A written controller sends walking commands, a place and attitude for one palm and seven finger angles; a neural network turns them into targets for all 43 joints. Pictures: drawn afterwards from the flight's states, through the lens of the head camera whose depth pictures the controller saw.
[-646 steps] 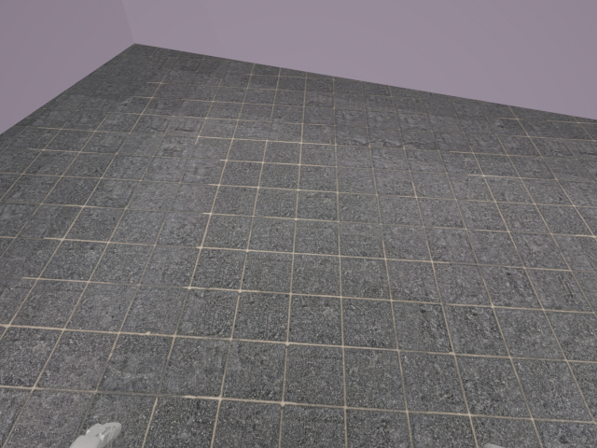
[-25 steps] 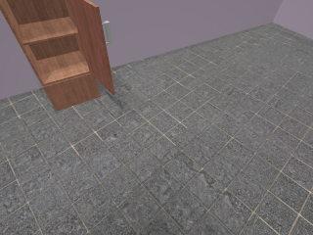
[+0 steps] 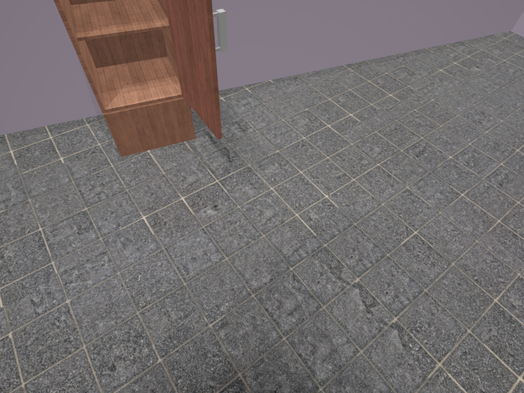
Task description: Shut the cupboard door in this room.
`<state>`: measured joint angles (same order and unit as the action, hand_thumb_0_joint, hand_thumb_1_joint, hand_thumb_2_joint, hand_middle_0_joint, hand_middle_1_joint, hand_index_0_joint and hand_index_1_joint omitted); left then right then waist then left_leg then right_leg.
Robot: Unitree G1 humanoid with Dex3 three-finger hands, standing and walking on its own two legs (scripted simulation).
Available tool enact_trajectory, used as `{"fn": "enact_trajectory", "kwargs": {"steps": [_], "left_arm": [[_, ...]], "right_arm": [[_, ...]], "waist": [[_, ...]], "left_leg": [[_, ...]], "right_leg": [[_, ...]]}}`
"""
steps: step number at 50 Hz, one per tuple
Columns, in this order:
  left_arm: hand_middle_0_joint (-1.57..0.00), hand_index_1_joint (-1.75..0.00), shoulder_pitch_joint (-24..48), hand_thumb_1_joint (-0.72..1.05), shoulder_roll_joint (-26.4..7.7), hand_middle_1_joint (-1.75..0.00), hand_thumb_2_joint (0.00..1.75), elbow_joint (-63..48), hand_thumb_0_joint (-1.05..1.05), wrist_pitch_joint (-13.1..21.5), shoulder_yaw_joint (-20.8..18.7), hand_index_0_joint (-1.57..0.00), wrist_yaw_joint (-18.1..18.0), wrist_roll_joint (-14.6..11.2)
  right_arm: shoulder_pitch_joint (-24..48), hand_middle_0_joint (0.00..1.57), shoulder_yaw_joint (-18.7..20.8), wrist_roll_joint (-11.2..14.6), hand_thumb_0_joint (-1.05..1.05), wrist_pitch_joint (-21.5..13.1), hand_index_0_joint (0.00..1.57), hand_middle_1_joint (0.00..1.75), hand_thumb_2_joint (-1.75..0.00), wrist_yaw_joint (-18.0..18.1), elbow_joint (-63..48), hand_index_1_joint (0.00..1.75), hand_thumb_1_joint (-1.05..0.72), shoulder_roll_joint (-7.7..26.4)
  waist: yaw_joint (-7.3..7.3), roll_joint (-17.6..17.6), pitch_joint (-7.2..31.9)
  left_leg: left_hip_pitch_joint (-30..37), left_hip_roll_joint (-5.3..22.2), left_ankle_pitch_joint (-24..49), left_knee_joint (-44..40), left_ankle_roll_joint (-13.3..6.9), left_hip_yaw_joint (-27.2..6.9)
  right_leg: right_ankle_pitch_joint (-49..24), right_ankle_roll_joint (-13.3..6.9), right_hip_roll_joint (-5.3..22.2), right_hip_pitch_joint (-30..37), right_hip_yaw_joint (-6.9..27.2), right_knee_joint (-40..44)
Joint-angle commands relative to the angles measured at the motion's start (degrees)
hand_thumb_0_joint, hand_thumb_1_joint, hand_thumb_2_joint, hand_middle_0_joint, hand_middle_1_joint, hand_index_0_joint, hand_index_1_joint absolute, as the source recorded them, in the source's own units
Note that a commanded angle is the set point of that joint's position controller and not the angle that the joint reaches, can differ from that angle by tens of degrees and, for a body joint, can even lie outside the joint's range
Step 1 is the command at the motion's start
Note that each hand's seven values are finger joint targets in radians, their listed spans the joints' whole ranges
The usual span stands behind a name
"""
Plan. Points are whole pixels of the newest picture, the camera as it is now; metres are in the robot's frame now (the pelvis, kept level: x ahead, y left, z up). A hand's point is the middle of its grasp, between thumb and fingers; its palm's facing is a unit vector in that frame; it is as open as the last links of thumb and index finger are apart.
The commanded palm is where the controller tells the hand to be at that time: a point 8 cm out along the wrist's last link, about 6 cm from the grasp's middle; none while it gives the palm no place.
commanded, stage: turn or walk to find it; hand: left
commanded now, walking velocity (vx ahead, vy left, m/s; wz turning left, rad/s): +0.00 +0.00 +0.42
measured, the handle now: (216, 32) +1.18 +0.22 -0.04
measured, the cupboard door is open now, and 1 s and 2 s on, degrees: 100 100 100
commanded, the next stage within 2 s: stand and wait in 0.30 s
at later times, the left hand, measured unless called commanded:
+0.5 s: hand out of the picture -0.06 +0.17 -0.19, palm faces +0.23 -0.95 -0.20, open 7.3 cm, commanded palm none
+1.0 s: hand out of the picture -0.08 +0.15 -0.18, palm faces +0.23 -0.96 -0.19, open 7.3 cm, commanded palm none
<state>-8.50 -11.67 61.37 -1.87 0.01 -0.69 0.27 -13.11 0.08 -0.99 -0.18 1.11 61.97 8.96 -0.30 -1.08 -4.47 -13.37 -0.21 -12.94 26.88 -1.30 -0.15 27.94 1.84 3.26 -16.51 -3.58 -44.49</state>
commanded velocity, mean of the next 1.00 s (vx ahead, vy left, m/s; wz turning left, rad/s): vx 0.00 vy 0.00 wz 0.16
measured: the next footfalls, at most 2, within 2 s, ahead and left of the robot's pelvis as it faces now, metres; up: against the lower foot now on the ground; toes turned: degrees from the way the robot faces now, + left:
right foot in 0.12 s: +0.02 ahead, -0.14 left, +0.00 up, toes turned -2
left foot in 0.50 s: -0.04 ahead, +0.11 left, +0.00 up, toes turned +15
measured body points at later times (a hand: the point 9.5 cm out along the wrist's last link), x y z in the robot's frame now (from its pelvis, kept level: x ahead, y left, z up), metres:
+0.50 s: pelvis -0.04 -0.02 -0.01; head -0.01 +0.00 +0.44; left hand -0.07 +0.22 -0.17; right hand +0.08 -0.26 -0.15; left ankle -0.08 +0.10 -0.75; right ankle -0.01 -0.14 -0.74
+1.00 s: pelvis -0.06 -0.03 +0.00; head -0.04 -0.02 +0.45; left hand -0.09 +0.20 -0.16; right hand +0.01 -0.25 -0.16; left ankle -0.08 +0.10 -0.74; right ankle -0.02 -0.14 -0.74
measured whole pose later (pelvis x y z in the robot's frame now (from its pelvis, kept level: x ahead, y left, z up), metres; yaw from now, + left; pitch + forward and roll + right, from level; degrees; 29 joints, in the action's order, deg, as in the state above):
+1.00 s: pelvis -0.06 -0.03 +0.00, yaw +12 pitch -2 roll +0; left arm -14.0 -9.7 63.7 -0.5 -0.3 -1.0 0.6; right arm -13.2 1.1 -0.5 1.1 0.5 64.2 10.2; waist 0.2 -0.6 -2.7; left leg -11.4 2.0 -14.6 27.7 1.2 2.0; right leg 14.1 0.5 3.2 -12.5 -5.6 -28.3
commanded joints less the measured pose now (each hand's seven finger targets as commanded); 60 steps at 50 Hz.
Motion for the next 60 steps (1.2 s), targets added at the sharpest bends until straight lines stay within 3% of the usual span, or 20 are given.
{"fn": "enact_trajectory", "kwargs": {"steps": [1, 5, 8, 9, 10, 13, 15, 19, 23, 24, 25, 26, 29, 35, 38, 39, 42, 46, 51, 60], "left_arm": [[-0.20, -0.30, -2.28, 0.90, -3.84, -0.30, 0.90, -1.89, 0.00, 1.60, -1.18, -0.20, -0.70, -0.01], [-0.20, -0.30, -7.40, 0.90, -4.89, -0.30, 0.90, -0.20, 0.00, 2.00, -1.89, -0.20, -1.39, 0.02], [-0.20, -0.30, -7.90, 0.90, -11.42, -0.30, 0.90, -1.13, 0.00, 2.20, -3.40, -0.20, -1.65, 0.71], [-0.20, -0.30, -7.49, 0.90, -11.51, -0.30, 0.90, -1.77, 0.00, 2.23, -4.20, -0.20, -1.68, 0.88], [-0.20, -0.30, -6.85, 0.90, -10.29, -0.30, 0.90, -2.43, 0.00, 2.03, -4.06, -0.20, -1.74, 1.00], [-0.20, -0.30, -3.86, 0.90, -8.61, -0.30, 0.90, -4.06, 0.00, 2.19, -3.65, -0.20, -1.47, 1.31], [-0.20, -0.30, -4.19, 0.90, -9.26, -0.30, 0.90, -4.86, 0.00, 2.31, -3.92, -0.20, -1.59, 1.58], [-0.20, -0.30, -8.81, 0.90, -9.78, -0.30, 0.90, -3.55, 0.00, 2.39, -4.03, -0.20, -1.61, 1.89], [-0.20, -0.30, -7.90, 0.90, -9.52, -0.30, 0.90, -2.97, 0.00, 1.96, -3.70, -0.20, -1.39, 0.74], [-0.20, -0.30, -8.69, 0.90, -7.13, -0.30, 0.90, -3.48, 0.00, 1.72, -3.17, -0.20, -1.26, 0.36], [-0.20, -0.30, -8.91, 0.90, -4.02, -0.30, 0.90, -4.32, 0.00, 1.51, -2.21, -0.20, -1.21, 0.15], [-0.20, -0.30, -6.97, 0.90, -4.14, -0.30, 0.90, -4.04, 0.00, 1.30, -1.95, -0.20, -1.35, 0.44], [-0.20, -0.30, -6.63, 0.90, -4.05, -0.30, 0.90, -1.81, 0.00, 0.76, -1.79, -0.20, -1.10, 0.42], [-0.20, -0.30, -11.41, 0.90, -2.60, -0.30, 0.90, 1.81, 0.00, 1.66, -0.99, -0.20, -0.76, 0.70], [-0.20, -0.30, -10.06, 0.90, -6.00, -0.30, 0.90, 2.07, 0.00, 2.69, -0.92, -0.20, -1.09, 1.00], [-0.20, -0.30, -9.23, 0.90, -6.46, -0.30, 0.90, 1.71, 0.00, 2.60, -0.81, -0.20, -1.05, 0.84], [-0.20, -0.30, -7.46, 0.90, -6.67, -0.30, 0.90, 1.48, 0.00, 2.41, -1.26, -0.20, -0.94, 0.64], [-0.20, -0.30, -7.00, 0.90, -7.13, -0.30, 0.90, 0.20, 0.00, 1.79, -2.15, -0.20, -1.09, 0.46], [-0.20, -0.30, -7.83, 0.90, -5.57, -0.30, 0.90, 0.45, 0.00, 2.12, -1.83, -0.20, -1.09, 0.29], [-0.20, -0.30, -8.19, 0.90, -4.74, -0.30, 0.90, 1.86, 0.00, 2.60, -1.34, -0.20, -1.15, 0.19]], "right_arm": [[-4.07, 0.20, 3.24, 0.04, 0.00, -0.97, 0.20, 0.30, -0.90, 1.19, -0.84, 0.30, -0.90, 11.45], [-2.48, 0.20, 3.47, 0.72, 0.00, -0.31, 0.20, 0.30, -0.90, 0.67, -1.23, 0.30, -0.90, 10.01], [0.19, 0.20, 3.17, 0.83, 0.00, 0.44, 0.20, 0.30, -0.90, -0.13, -4.00, 0.30, -0.90, 5.93], [1.93, 0.20, 3.71, 0.31, 0.00, 1.55, 0.20, 0.30, -0.90, -0.01, -4.68, 0.30, -0.90, 6.59], [2.63, 0.20, 4.27, 0.12, 0.00, 2.26, 0.20, 0.30, -0.90, -0.10, -4.51, 0.30, -0.90, 7.73], [0.02, 0.20, 4.30, 0.26, 0.00, 2.68, 0.20, 0.30, -0.90, -0.82, -3.55, 0.30, -0.90, 5.90], [0.23, 0.20, 4.28, 0.43, 0.00, 2.82, 0.20, 0.30, -0.90, -1.18, -4.03, 0.30, -0.90, 5.43], [3.76, 0.20, 3.42, 0.58, 0.00, 1.91, 0.20, 0.30, -0.90, -1.03, -5.69, 0.30, -0.90, 4.70], [-1.67, 0.20, 3.00, 0.51, 0.00, 0.30, 0.20, 0.30, -0.90, -0.69, -3.59, 0.30, -0.90, 6.22], [-2.58, 0.20, 3.69, 0.32, 0.00, -0.46, 0.20, 0.30, -0.90, -0.54, -3.71, 0.30, -0.90, 9.67], [-2.37, 0.20, 4.20, 0.02, 0.00, -0.73, 0.20, 0.30, -0.90, -0.19, -4.12, 0.30, -0.90, 13.44], [-1.21, 0.20, 4.02, -0.18, 0.00, -0.29, 0.20, 0.30, -0.90, -0.04, -3.70, 0.30, -0.90, 13.68], [2.98, 0.20, 2.99, -0.11, 0.00, -0.85, 0.20, 0.30, -0.90, 1.14, -3.28, 0.30, -0.90, 10.64], [3.35, 0.20, 3.21, 0.29, 0.00, -0.51, 0.20, 0.30, -0.90, 0.94, -2.10, 0.30, -0.90, 10.12], [1.93, 0.20, 2.56, 1.00, 0.00, -0.47, 0.20, 0.30, -0.90, 0.43, -1.93, 0.30, -0.90, 6.99], [1.26, 0.20, 2.56, 0.97, 0.00, -0.31, 0.20, 0.30, -0.90, 0.10, -1.64, 0.30, -0.90, 6.55], [0.11, 0.20, 2.33, 0.41, 0.00, 0.69, 0.20, 0.30, -0.90, 0.14, -0.95, 0.30, -0.90, 6.02], [-0.96, 0.20, 1.95, 0.18, 0.00, 0.67, 0.20, 0.30, -0.90, -0.15, -0.59, 0.30, -0.90, 5.83], [-2.24, 0.20, 1.62, 0.22, 0.00, -0.28, 0.20, 0.30, -0.90, 0.02, 0.13, 0.30, -0.90, 5.79], [-5.13, 0.20, 1.71, 0.43, 0.00, -0.87, 0.20, 0.30, -0.90, 0.45, 1.77, 0.30, -0.90, 5.77]], "waist": [[-0.38, 7.67, 8.74], [1.57, 6.28, 7.66], [1.96, -8.86, 4.06], [2.93, -14.78, 2.24], [2.78, -12.29, -0.88], [0.04, -6.97, -3.14], [0.13, -7.22, -1.99], [2.58, -8.45, 1.51], [-0.17, -4.15, 7.65], [-0.22, 5.66, 10.17], [-0.06, 16.15, 9.33], [-0.58, 14.39, 8.39], [0.67, 15.36, 5.09], [2.23, 6.24, 3.11], [0.47, -2.27, 2.10], [0.06, -0.91, 0.96], [-0.31, -9.01, -1.78], [0.25, -3.22, -1.41], [0.94, 3.28, 2.45], [0.87, 2.49, 1.62]], "left_leg": [[11.86, 12.58, 33.09, -5.88, -7.48, -12.07], [1.42, 8.95, 22.11, -2.61, -3.46, -11.12], [-9.88, -0.12, -6.46, 8.95, 2.18, -0.66], [-11.02, 0.76, -15.31, 17.87, 2.37, -0.50], [-11.87, 1.73, -17.15, 25.33, 2.17, -1.65], [-11.80, 2.01, -14.00, 33.51, 2.44, -0.08], [-11.28, 2.43, -13.51, 32.23, 3.03, 1.27], [-8.61, 2.38, -14.38, 20.39, 3.19, 2.77], [6.17, 2.40, 3.34, -3.76, 2.84, 3.67], [12.18, 9.62, 11.84, -7.24, 0.80, -4.95], [13.65, 19.31, 25.60, -7.94, -4.20, -15.51], [9.44, 21.37, 26.40, -8.79, -7.85, -14.43], [6.73, 17.24, 30.86, -7.83, -8.10, -8.86], [3.95, 11.60, 17.85, -5.31, -4.20, -3.45], [2.37, 6.07, 4.79, -3.06, 0.26, -0.15], [2.22, 5.44, 1.49, -4.33, 0.51, -0.03], [3.45, 4.34, -1.80, -2.30, 1.50, 1.33], [0.64, 4.38, -1.06, -2.19, 1.20, 0.48], [-0.20, 6.17, 2.73, -4.80, 0.69, -1.89], [-0.35, 6.48, 3.99, -6.05, 0.90, -1.75]], "right_leg": [[-3.20, 0.60, 0.13, -1.56, 0.93, 7.29], [-17.49, 0.52, 1.37, 10.45, 1.26, 21.92], [-25.41, -7.64, 18.18, 10.75, 12.87, 26.40], [-24.83, -10.59, 20.19, 7.04, 14.54, 28.48], [-22.45, -11.72, 20.68, 2.47, 14.33, 29.86], [-27.03, -10.06, 16.63, -0.57, 6.44, 27.64], [-28.23, -9.23, 16.29, 0.96, 3.54, 26.63], [-33.64, -10.45, 16.51, 5.90, 4.77, 23.82], [-31.60, -5.02, 11.69, 5.21, 0.77, 14.94], [-22.10, -1.78, 7.33, -0.03, -2.21, 8.94], [-3.01, 0.79, 3.30, -7.03, -3.45, 3.99], [4.80, 0.65, 2.68, -5.01, -0.81, -1.30], [1.23, 0.45, 3.04, -4.66, 2.28, -4.24], [-13.31, 1.17, 1.54, 4.78, -0.61, 16.65], [-23.97, -1.03, 6.66, 5.62, 6.08, 23.94], [-22.02, -1.49, 7.47, 4.30, 5.75, 24.40], [-9.77, -2.61, 7.66, -1.83, 7.00, 27.73], [-5.58, -2.57, 7.34, -1.00, 5.78, 26.76], [-12.93, -1.84, 5.27, 4.09, 3.09, 23.54], [-16.83, -2.12, 4.84, 6.45, 2.44, 24.18]]}}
